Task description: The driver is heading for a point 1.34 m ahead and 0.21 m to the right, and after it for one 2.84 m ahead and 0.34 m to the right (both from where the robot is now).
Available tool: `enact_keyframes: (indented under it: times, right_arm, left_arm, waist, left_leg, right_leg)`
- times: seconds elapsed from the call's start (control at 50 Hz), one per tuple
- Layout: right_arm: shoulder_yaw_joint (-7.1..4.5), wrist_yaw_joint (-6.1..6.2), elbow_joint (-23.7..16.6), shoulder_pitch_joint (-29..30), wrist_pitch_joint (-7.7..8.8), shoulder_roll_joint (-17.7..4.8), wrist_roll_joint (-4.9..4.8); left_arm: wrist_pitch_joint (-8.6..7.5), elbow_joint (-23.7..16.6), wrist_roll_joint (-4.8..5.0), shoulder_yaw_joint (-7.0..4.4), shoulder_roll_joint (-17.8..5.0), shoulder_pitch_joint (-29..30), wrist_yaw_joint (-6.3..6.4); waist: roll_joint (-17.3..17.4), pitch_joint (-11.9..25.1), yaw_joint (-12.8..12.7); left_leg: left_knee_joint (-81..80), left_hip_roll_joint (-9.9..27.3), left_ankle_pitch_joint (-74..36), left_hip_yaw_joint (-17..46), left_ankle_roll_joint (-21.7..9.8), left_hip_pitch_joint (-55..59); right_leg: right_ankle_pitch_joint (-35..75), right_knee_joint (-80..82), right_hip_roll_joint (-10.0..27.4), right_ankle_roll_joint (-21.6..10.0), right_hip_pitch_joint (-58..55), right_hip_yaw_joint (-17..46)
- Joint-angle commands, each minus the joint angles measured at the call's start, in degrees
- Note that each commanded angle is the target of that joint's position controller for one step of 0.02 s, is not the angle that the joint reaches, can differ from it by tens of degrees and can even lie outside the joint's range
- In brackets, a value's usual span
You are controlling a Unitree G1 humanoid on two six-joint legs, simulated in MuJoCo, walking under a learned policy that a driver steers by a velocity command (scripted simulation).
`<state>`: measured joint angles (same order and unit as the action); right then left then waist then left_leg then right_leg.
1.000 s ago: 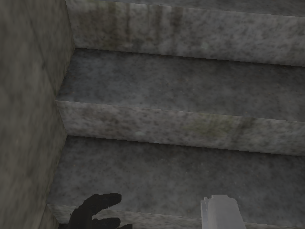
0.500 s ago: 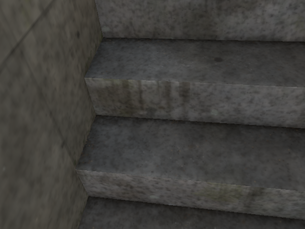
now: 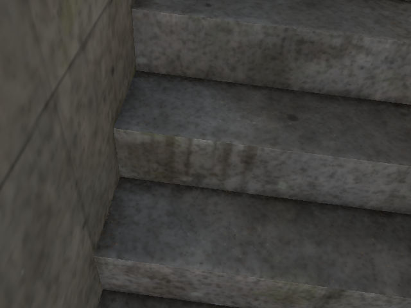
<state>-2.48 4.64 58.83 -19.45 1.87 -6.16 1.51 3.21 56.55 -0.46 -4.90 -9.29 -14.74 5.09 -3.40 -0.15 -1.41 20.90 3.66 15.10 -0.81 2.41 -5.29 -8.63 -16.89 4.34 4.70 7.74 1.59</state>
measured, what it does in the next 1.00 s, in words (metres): shifts its weight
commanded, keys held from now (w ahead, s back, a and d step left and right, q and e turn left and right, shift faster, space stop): no key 0.94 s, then w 0.06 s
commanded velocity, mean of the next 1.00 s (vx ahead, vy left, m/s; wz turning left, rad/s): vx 0.00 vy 0.00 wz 0.00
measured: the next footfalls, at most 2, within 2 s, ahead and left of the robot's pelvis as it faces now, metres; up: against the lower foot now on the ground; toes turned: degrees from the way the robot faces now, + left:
right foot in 1.28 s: -0.23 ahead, -0.16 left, -0.19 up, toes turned +0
left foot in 1.58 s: +0.14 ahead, +0.14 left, +0.00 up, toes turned +15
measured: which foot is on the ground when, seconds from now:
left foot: down 0.00-1.00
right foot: down 0.00-1.00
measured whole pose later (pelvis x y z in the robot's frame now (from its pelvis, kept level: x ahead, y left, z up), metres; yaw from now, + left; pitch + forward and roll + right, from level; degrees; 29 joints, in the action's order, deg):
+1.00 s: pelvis -0.06 -0.03 -0.01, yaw +2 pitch +0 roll -1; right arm -4.1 6.3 61.8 -18.7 -0.2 -9.0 0.5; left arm 3.0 63.2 0.1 -6.3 -9.1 -15.0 6.7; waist 0.7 -2.4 -1.7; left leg 15.4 7.6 26.5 -2.6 7.3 -7.9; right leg -6.4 -22.1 1.8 2.7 15.8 0.2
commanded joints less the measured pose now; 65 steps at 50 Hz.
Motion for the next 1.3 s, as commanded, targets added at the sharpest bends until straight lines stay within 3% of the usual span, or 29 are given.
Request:
enact_keyframes:
  times: [0.02,0.06,0.1,0.14,0.22,0.28,0.32,0.48,0.56,0.66,0.76,0.82,0.9,0.98,1.02,1.04,1.06,1.08,1.1,1.12,1.14,1.16,1.18,1.2,1.22,1.24,1.26,1.28,1.3]
  right_arm:
    - [-1.42,-0.51,-1.04,-2.45,0.51,-6.32,0.29]
    - [-1.93,0.36,0.21,-4.41,0.34,-6.81,-0.86]
    - [-2.05,0.90,0.30,-3.75,0.36,-6.37,-1.19]
    - [-2.52,0.88,0.49,-4.34,0.71,-7.13,-0.63]
    - [-3.28,-0.06,-0.12,-3.22,0.72,-7.77,-0.35]
    - [-3.06,0.11,0.66,-4.02,-0.21,-7.59,0.32]
    - [-3.26,0.47,1.21,-4.44,-0.54,-7.74,-0.17]
    - [-2.61,1.03,2.30,-3.75,-1.13,-7.42,-0.22]
    - [-2.67,0.77,3.00,-3.71,-1.11,-7.42,-0.37]
    - [-2.53,0.54,3.26,-4.12,-0.95,-7.47,0.04]
    - [-2.40,0.84,3.53,-4.75,-1.23,-7.88,-0.40]
    - [-2.35,1.10,2.71,-3.86,-1.68,-7.70,-0.78]
    - [-2.70,1.61,2.98,-4.85,-1.98,-7.96,-1.14]
    - [-2.20,2.06,2.09,-3.59,-1.77,-7.23,-0.91]
    - [-1.99,2.29,-0.45,2.10,-1.58,-8.08,-0.75]
    - [-2.61,2.28,-1.85,4.61,-1.44,-10.68,-1.72]
    - [-2.58,1.30,-3.63,9.30,-1.21,-11.16,-1.44]
    - [-2.47,-0.27,-4.73,16.10,-0.38,-14.08,-0.94]
    - [-1.71,-1.42,-13.19,34.87,0.33,-16.54,-0.48]
    - [-0.75,-2.29,-15.80,40.55,0.91,-12.48,-1.87]
    - [0.35,-1.76,-17.36,41.29,2.04,-5.60,-1.92]
    - [1.93,-1.27,-17.77,38.86,1.77,-2.04,-2.78]
    - [3.48,-0.74,-19.73,35.57,1.06,1.08,-3.46]
    - [4.60,-0.27,-23.99,32.34,0.48,2.39,-2.80]
    - [5.56,-1.49,-23.97,31.43,0.84,2.39,-2.44]
    - [5.97,-1.29,-25.66,30.49,0.83,2.53,-4.29]
    - [6.44,-1.77,-25.19,25.55,-0.08,6.24,-5.44]
    - [6.08,-3.43,-23.22,15.99,-1.58,7.09,-3.09]
    - [5.24,-5.13,-26.24,19.37,1.98,6.26,-3.85]
  left_arm:
    - [0.47,-1.78,-0.54,-0.11,-1.28,-3.56,0.36]
    - [-0.08,-1.46,0.25,-0.85,-2.15,-4.75,0.22]
    - [-0.17,-1.24,-0.51,-0.93,-2.28,-4.68,0.15]
    - [-0.09,-1.31,-1.10,-1.18,-2.57,-4.03,0.26]
    - [-0.52,-0.13,-0.55,-1.28,-3.20,-5.97,0.86]
    - [-0.66,0.83,-0.09,-1.29,-2.38,-6.96,0.94]
    - [-0.50,1.84,-0.49,-1.25,-2.64,-7.07,1.05]
    - [0.02,4.39,0.55,-1.29,-2.37,-6.45,1.06]
    - [-0.76,5.36,0.02,-1.33,-3.30,-7.21,1.57]
    - [-0.36,6.00,0.65,-1.45,-3.47,-6.72,2.01]
    - [-0.76,6.48,0.45,-1.85,-3.57,-7.11,2.04]
    - [-0.47,7.04,1.25,-2.24,-4.20,-6.65,2.31]
    - [-0.47,7.08,0.68,-2.52,-4.81,-5.56,2.01]
    - [-0.36,5.25,0.30,-1.66,-3.04,-3.28,1.64]
    - [-0.41,4.57,0.23,-1.89,-3.36,-5.83,1.39]
    - [-0.62,5.35,0.11,-2.33,-5.08,-10.69,1.01]
    - [-0.55,5.74,1.02,-3.19,-7.08,-17.02,1.08]
    - [0.06,6.30,1.69,-4.12,-8.62,-27.56,1.56]
    - [1.24,5.34,0.19,-3.86,-9.86,-37.35,2.66]
    - [1.39,7.27,0.32,-1.98,-4.07,-42.59,2.39]
    - [1.22,6.19,-1.83,-1.31,-4.14,-36.86,1.57]
    - [0.73,3.75,-2.23,-0.02,-0.46,-30.26,0.47]
    - [-0.88,2.56,-3.73,0.82,0.82,-25.89,-0.22]
    - [-4.50,1.00,-5.25,1.91,-0.84,-23.13,-1.84]
    - [-5.44,2.95,-3.70,2.84,2.63,-19.93,-3.88]
    - [-6.07,5.53,-1.52,4.07,5.33,-19.08,-4.83]
    - [-6.67,7.83,-0.09,4.45,4.73,-20.00,-5.96]
    - [-7.47,6.99,-2.74,6.36,5.34,-16.31,-6.51]
    - [-8.39,10.28,-0.80,1.80,-10.65,-28.66,-6.23]
  waist:
    - [7.63,-2.25,-0.35]
    - [8.14,-1.93,-0.34]
    - [6.79,-2.06,0.08]
    - [6.11,-1.20,1.20]
    - [5.53,-0.29,1.63]
    - [4.66,-0.26,0.90]
    - [3.20,-0.86,1.55]
    - [1.77,-3.59,0.79]
    - [2.25,-3.86,0.45]
    - [2.83,-4.01,0.49]
    - [4.15,-2.84,-0.20]
    - [4.11,-2.99,-0.20]
    - [3.92,-2.34,-0.24]
    - [5.55,-2.00,-0.67]
    - [11.65,-0.31,-3.19]
    - [16.46,1.17,-4.57]
    - [20.83,2.59,-7.24]
    - [24.33,3.77,-13.98]
    - [28.15,-0.41,-22.88]
    - [17.92,-2.27,-24.43]
    - [1.90,-3.34,-20.20]
    - [-3.95,-4.87,-16.62]
    - [-10.51,-5.39,-12.73]
    - [-14.52,-7.70,-10.27]
    - [-11.04,-5.90,-9.72]
    - [-4.93,-7.28,-5.78]
    - [-4.61,-8.89,-1.98]
    - [-4.11,-4.45,6.82]
    - [-5.70,-4.65,2.49]
  left_leg:
    - [-5.72,4.58,-18.93,4.62,-2.00,-3.32]
    - [-5.80,4.34,-20.55,4.14,-2.31,-2.72]
    - [-6.25,4.16,-20.75,3.11,-2.30,-3.74]
    - [-5.95,3.66,-21.36,1.95,-1.82,-3.97]
    - [-5.12,2.75,-26.25,0.73,0.16,-5.74]
    - [-5.64,2.73,-22.01,0.44,-0.08,-6.81]
    - [-6.34,2.83,-18.53,0.59,0.28,-7.44]
    - [-6.52,2.92,-8.29,0.54,0.22,-7.90]
    - [-6.12,2.33,-11.06,-0.07,1.32,-6.97]
    - [-8.54,3.16,-7.73,-0.02,1.09,-5.46]
    - [-8.49,3.91,-6.62,-0.59,1.00,-5.09]
    - [-8.25,4.63,-4.85,-1.06,0.95,-4.63]
    - [-6.88,4.37,-2.34,-2.16,1.17,-5.33]
    - [-7.74,4.74,1.76,-1.94,0.38,-6.99]
    - [-7.98,6.62,1.32,-1.34,-1.57,-10.10]
    - [-7.47,9.41,1.43,-0.45,-4.12,-12.77]
    - [-5.14,12.12,-4.05,-2.12,-6.22,-17.49]
    - [1.43,13.83,-15.82,-4.11,-5.86,-21.70]
    - [8.62,15.15,-29.98,-2.14,-4.16,-26.34]
    - [16.17,17.03,-10.07,1.91,-2.04,-31.26]
    - [23.90,13.73,0.22,-2.03,-0.88,-33.19]
    - [31.50,13.14,11.31,-2.93,-0.74,-32.91]
    - [51.26,9.15,18.74,-6.86,0.37,-33.12]
    - [67.98,1.12,23.07,-11.10,2.52,-29.27]
    - [72.02,1.95,21.02,-12.29,0.08,-28.69]
    - [74.21,3.26,23.90,-10.97,-1.83,-31.19]
    - [91.30,-0.07,22.95,-10.44,-3.79,-33.21]
    - [105.43,-2.26,22.51,-6.44,-4.97,-45.04]
    - [107.89,-5.03,22.63,-6.81,-3.62,-64.95]
  right_leg:
    - [6.03,2.55,-0.21,-3.76,-2.14,-0.13]
    - [6.63,2.21,-0.25,-3.41,-2.43,-0.12]
    - [8.63,3.11,-0.04,-3.47,-2.98,0.12]
    - [11.33,2.13,-0.20,-3.90,-4.22,-0.05]
    - [19.98,1.53,0.15,-5.30,-7.71,0.28]
    - [18.46,2.31,0.15,-5.08,-8.93,0.42]
    - [17.39,1.97,0.18,-5.07,-8.51,0.54]
    - [2.39,4.26,0.81,-5.71,-2.38,2.35]
    - [4.10,4.82,0.86,-5.67,-1.93,1.96]
    - [1.03,3.80,0.06,-4.85,0.34,1.42]
    - [-0.89,2.03,-0.37,-4.75,0.94,1.82]
    - [-2.77,2.23,-0.10,-5.08,3.12,2.35]
    - [-4.09,2.24,0.09,-5.38,3.41,2.84]
    - [-7.18,-2.64,-1.94,-4.70,4.17,1.02]
    - [-10.35,-18.22,-5.97,-3.67,3.54,-3.10]
    - [-14.05,-34.76,-8.06,-2.69,3.86,-5.68]
    - [-19.97,-54.24,-8.13,-1.71,3.10,-6.72]
    - [-25.62,-68.83,-6.19,-3.00,3.85,-3.33]
    - [-23.40,-70.59,2.11,-4.85,4.98,5.33]
    - [-13.09,-50.88,12.48,-10.09,6.28,14.35]
    - [2.29,-47.49,6.05,-10.27,4.41,2.56]
    - [9.10,-30.70,7.03,-11.70,7.53,-0.15]
    - [14.30,-18.70,6.19,-12.37,8.56,-1.72]
    - [14.94,-11.95,0.17,-11.98,17.97,-2.50]
    - [31.40,-2.02,0.34,-10.34,14.99,-14.68]
    - [31.96,9.31,0.15,-9.66,12.21,-15.45]
    - [25.24,20.39,3.52,-11.31,10.09,-8.98]
    - [43.76,2.05,4.16,-10.20,-0.22,-3.35]
    - [75.17,-15.17,8.21,-8.53,-14.82,3.48]
Velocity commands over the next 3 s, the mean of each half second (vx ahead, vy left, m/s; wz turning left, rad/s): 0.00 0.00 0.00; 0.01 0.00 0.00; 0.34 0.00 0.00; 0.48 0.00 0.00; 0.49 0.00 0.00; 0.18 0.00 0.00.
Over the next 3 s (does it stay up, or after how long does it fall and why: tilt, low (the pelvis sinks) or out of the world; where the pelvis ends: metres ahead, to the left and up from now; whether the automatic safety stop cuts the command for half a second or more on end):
stays up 0.50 -0.09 0.36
